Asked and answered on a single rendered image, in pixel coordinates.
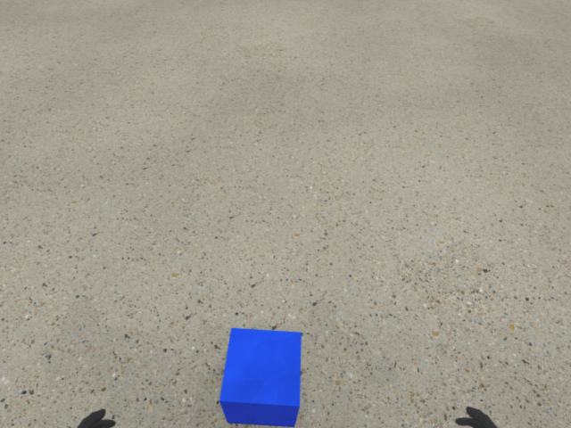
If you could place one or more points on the robot right hand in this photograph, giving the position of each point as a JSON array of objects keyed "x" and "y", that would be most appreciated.
[{"x": 478, "y": 420}]

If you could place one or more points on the robot left hand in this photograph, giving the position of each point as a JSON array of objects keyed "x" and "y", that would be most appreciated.
[{"x": 94, "y": 420}]

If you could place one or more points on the carton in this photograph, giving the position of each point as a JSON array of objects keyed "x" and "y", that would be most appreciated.
[{"x": 262, "y": 377}]

